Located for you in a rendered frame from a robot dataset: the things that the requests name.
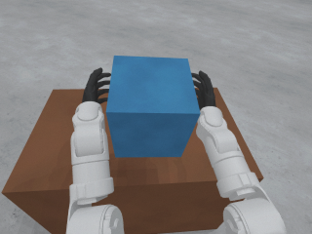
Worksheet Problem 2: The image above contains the pedestal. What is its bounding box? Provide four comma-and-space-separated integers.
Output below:
1, 87, 264, 234

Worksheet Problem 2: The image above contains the right robot hand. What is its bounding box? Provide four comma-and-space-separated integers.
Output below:
191, 70, 216, 110

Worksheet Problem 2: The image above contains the carton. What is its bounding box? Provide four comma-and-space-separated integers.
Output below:
105, 56, 201, 158

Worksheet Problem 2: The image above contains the left robot upper arm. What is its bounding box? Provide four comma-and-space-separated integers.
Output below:
66, 204, 125, 234

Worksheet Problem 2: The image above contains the left robot hand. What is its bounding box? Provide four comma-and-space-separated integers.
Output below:
82, 67, 111, 104

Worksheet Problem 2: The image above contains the left robot forearm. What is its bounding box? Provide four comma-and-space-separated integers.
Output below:
65, 101, 114, 234

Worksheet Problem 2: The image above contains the right robot upper arm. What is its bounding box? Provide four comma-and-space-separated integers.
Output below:
223, 197, 287, 234

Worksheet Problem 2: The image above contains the right robot forearm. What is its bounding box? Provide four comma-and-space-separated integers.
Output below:
196, 106, 287, 234

